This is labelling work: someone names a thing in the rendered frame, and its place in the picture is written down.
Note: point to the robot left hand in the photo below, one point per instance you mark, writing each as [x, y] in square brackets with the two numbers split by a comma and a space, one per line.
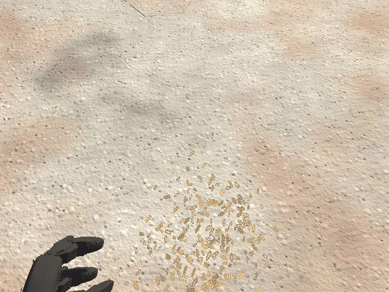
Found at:
[48, 275]

